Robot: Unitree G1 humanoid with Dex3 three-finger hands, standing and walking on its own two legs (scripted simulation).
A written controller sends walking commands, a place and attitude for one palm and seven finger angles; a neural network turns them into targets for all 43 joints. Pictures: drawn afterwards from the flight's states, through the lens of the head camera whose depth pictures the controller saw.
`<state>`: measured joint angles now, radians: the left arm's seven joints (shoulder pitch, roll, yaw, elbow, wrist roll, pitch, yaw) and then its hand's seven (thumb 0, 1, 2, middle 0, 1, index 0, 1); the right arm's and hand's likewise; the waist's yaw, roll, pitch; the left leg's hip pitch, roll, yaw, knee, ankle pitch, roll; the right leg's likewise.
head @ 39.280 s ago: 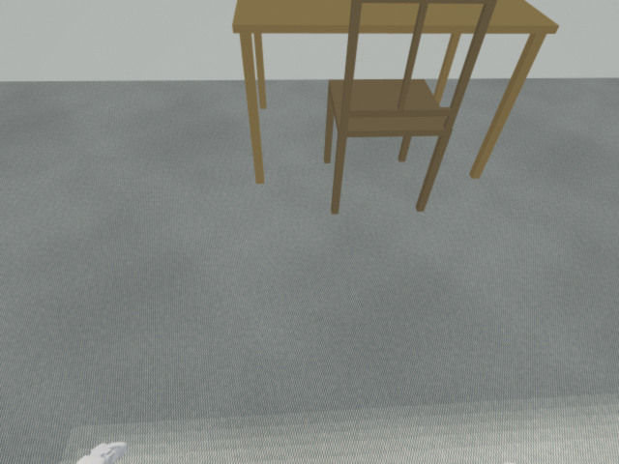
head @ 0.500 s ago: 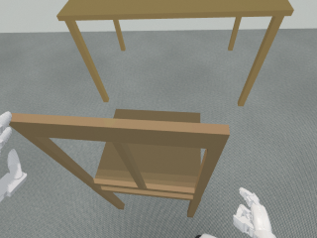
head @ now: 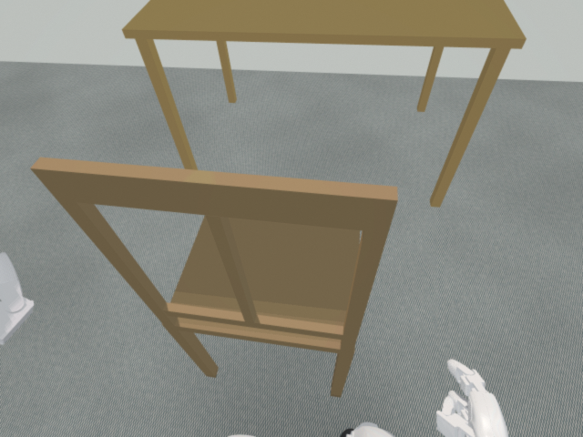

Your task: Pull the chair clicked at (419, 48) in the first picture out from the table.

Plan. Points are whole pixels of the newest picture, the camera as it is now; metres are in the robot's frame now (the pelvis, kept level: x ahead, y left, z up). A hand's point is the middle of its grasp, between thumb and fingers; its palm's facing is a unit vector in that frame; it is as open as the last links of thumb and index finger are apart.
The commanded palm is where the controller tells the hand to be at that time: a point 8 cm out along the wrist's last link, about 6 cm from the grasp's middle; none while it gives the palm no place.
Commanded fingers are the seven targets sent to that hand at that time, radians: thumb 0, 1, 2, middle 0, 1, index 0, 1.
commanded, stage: step back with the hand held close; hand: left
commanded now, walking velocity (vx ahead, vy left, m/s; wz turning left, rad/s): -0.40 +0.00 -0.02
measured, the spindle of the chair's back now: (237, 276) +0.36 +0.13 -0.05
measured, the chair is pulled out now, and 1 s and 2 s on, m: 0.60 0.60 0.60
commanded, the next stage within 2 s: stop stepping back and stand still in 0.56 s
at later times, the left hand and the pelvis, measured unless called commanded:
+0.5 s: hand out of the picture +0.12 +0.25 +0.17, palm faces +0.33 -0.76 -0.56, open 7.4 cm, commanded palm +0.05 +0.30 +0.20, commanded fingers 0.00 0.90 0.90 -0.20 -0.30 -0.20 -0.30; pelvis -0.08 +0.00 +0.01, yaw +2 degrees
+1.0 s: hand out of the picture +0.00 +0.27 +0.15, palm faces +0.33 -0.79 -0.51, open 7.4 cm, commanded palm -0.05 +0.31 +0.20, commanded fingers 0.00 0.90 0.90 -0.20 -0.30 -0.20 -0.30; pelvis -0.20 +0.01 -0.02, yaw -1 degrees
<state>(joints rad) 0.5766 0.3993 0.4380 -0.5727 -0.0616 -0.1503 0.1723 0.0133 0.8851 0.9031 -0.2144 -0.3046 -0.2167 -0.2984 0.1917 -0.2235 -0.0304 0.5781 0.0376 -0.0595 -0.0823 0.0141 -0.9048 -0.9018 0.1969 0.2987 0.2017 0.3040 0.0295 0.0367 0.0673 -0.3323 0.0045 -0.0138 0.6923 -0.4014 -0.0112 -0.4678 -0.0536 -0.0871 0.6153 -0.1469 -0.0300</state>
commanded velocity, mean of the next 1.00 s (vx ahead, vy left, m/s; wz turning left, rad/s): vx -0.16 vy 0.00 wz -0.03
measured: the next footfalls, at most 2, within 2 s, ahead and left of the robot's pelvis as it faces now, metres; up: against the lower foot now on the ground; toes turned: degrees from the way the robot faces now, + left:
right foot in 0.32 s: +0.02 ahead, -0.13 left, +0.00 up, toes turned -2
left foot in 0.56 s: -0.06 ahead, +0.15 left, +0.00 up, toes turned +3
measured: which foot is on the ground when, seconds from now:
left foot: down 0.00-0.34, up 0.36-0.54, down 0.56-0.82, up 0.84-1.00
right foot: down 0.00-0.16, up 0.18-0.30, down 0.32-0.58, up 0.60-0.80, down 0.82-1.00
